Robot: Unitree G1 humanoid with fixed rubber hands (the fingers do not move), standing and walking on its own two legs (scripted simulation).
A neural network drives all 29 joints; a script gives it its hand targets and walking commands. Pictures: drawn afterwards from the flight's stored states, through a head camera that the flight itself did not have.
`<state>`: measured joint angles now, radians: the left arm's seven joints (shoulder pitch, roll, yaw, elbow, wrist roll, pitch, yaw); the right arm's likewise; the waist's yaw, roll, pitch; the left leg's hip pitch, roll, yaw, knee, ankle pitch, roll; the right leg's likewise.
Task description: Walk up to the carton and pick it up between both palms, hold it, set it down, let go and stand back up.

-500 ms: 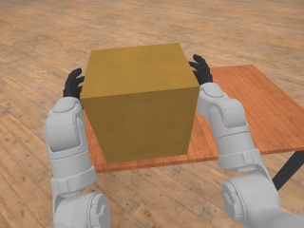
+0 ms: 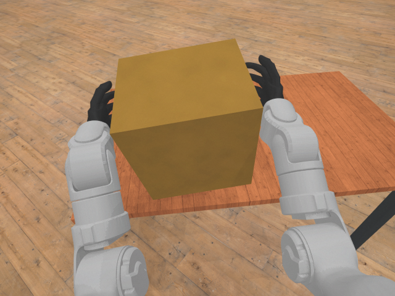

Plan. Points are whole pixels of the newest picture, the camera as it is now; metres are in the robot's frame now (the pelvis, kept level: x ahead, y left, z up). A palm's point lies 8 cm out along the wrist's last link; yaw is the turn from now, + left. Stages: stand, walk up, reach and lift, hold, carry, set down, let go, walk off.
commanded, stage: set down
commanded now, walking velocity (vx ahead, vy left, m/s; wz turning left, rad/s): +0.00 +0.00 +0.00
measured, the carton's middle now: (190, 126) +0.39 -0.01 +0.18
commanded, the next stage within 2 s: none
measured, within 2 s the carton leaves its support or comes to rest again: neither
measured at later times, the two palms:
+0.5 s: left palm (117, 136) +0.39 +0.13 +0.18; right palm (268, 116) +0.40 -0.17 +0.18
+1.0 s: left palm (126, 145) +0.40 +0.13 +0.13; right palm (265, 124) +0.42 -0.17 +0.15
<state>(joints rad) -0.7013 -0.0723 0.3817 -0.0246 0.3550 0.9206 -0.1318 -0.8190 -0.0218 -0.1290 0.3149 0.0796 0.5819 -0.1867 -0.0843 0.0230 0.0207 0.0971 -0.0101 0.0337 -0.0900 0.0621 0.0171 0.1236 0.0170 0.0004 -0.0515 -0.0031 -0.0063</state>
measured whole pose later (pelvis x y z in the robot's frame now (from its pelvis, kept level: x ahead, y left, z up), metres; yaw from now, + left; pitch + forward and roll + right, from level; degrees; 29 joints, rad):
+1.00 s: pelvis +0.02 -0.01 +0.00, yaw +1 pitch +2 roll +0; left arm -0.61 -0.13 0.41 0.32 0.31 0.52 -0.03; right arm -0.75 0.01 -0.24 0.65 -0.13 0.23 -0.08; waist -0.09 0.03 -0.05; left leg 0.01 -0.01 0.01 -0.09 0.05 0.01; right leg 0.06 0.02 -0.02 -0.09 0.00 -0.02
